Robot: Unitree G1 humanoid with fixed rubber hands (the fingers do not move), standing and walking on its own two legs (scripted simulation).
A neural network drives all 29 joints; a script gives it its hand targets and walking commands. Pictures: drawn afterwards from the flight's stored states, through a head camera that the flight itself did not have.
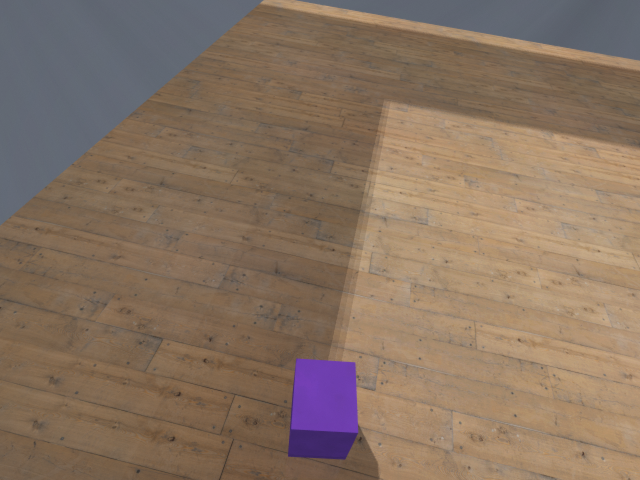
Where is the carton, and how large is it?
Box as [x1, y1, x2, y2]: [288, 358, 357, 459]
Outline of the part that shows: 296,358 292,394 288,456 344,459 357,434 354,362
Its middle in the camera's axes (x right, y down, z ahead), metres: +0.00 +0.48 +1.12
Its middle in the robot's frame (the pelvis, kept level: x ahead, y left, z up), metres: +0.48 -0.07 -0.66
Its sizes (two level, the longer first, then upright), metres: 0.189 0.168 0.232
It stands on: the floor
